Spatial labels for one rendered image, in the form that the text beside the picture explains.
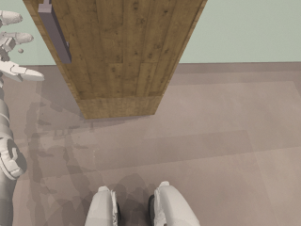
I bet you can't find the robot left hand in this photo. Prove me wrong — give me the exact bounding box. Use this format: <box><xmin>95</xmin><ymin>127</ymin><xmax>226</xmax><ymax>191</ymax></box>
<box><xmin>0</xmin><ymin>10</ymin><xmax>45</xmax><ymax>83</ymax></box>

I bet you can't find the robot thigh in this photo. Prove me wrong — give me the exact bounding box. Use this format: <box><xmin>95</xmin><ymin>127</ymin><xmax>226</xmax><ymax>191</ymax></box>
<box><xmin>154</xmin><ymin>186</ymin><xmax>200</xmax><ymax>226</ymax></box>
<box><xmin>85</xmin><ymin>190</ymin><xmax>118</xmax><ymax>226</ymax></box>

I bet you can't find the left robot upper arm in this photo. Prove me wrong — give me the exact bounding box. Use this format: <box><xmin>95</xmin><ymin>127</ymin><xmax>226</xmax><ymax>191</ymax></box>
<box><xmin>0</xmin><ymin>137</ymin><xmax>27</xmax><ymax>226</ymax></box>

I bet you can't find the right robot thigh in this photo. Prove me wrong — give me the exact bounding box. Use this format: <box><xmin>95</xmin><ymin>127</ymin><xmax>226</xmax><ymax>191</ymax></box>
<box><xmin>154</xmin><ymin>186</ymin><xmax>200</xmax><ymax>226</ymax></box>

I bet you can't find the left robot thigh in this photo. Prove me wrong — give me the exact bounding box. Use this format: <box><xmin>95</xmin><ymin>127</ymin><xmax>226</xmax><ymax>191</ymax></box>
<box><xmin>85</xmin><ymin>190</ymin><xmax>118</xmax><ymax>226</ymax></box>

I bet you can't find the cupboard door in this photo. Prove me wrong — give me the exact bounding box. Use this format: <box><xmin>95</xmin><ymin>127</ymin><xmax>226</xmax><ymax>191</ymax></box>
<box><xmin>29</xmin><ymin>0</ymin><xmax>203</xmax><ymax>100</ymax></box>

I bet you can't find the left robot forearm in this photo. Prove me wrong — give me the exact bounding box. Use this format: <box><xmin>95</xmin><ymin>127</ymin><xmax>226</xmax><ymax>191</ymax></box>
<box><xmin>0</xmin><ymin>77</ymin><xmax>14</xmax><ymax>141</ymax></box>

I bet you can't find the handle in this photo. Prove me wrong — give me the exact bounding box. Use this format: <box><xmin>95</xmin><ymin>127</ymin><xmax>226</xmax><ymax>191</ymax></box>
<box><xmin>38</xmin><ymin>0</ymin><xmax>71</xmax><ymax>64</ymax></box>

